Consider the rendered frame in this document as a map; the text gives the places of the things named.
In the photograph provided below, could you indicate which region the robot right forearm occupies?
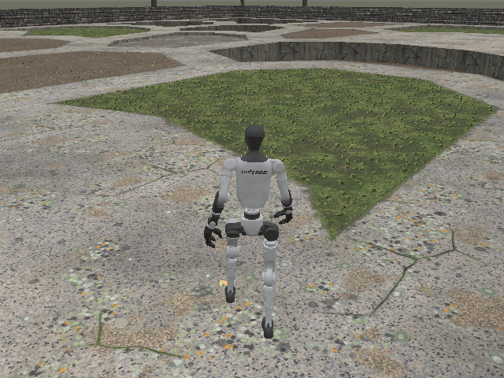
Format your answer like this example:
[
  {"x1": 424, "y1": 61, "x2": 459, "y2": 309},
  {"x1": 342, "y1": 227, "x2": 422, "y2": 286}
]
[{"x1": 281, "y1": 189, "x2": 293, "y2": 214}]

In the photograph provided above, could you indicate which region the right robot upper arm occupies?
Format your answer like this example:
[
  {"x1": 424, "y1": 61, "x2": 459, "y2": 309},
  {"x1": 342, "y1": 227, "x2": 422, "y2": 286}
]
[{"x1": 270, "y1": 158, "x2": 290, "y2": 201}]

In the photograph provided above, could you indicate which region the robot right thigh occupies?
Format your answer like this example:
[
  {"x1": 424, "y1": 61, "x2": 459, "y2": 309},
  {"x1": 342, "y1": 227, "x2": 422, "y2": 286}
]
[{"x1": 261, "y1": 221, "x2": 279, "y2": 287}]

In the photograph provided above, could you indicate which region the left robot upper arm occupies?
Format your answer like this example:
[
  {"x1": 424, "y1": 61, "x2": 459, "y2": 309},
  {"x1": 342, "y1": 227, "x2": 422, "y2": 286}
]
[{"x1": 217, "y1": 158, "x2": 238, "y2": 203}]

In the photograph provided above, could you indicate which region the robot right hand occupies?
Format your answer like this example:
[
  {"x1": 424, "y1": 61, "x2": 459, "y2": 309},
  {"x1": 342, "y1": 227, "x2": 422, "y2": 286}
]
[{"x1": 274, "y1": 210, "x2": 293, "y2": 224}]

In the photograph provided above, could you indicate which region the robot right foot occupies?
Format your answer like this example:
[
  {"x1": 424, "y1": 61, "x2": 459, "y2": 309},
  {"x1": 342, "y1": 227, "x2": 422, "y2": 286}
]
[{"x1": 261, "y1": 317, "x2": 273, "y2": 339}]

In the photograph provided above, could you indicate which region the robot left forearm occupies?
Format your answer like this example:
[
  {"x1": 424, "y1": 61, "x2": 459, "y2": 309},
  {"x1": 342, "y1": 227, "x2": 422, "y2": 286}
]
[{"x1": 206, "y1": 191, "x2": 224, "y2": 229}]

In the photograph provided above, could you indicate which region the robot left hand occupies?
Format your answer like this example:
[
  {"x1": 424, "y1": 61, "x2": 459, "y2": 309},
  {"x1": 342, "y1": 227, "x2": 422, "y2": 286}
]
[{"x1": 204, "y1": 226, "x2": 222, "y2": 248}]

